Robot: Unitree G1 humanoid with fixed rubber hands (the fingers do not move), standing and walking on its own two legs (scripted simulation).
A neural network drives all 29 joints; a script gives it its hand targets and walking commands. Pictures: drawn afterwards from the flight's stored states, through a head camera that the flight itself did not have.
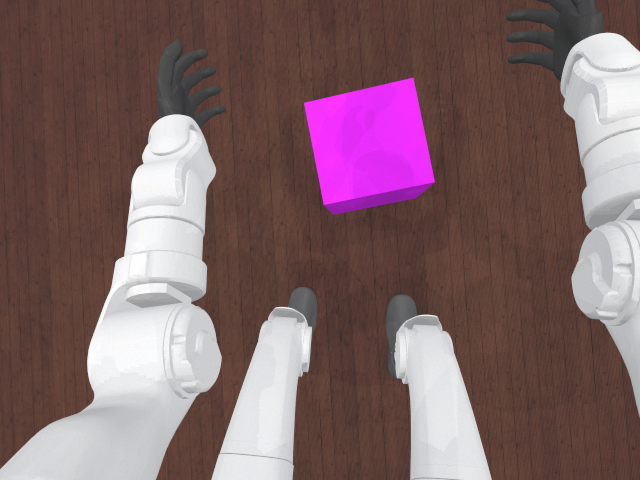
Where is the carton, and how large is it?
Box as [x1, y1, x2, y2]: [304, 78, 434, 214]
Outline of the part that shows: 413,78 304,103 324,205 333,214 414,198 434,182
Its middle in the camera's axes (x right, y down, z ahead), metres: +0.10 -0.18 +0.86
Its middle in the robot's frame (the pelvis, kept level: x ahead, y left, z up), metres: +0.55 +0.00 -0.54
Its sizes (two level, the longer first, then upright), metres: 0.210 0.200 0.250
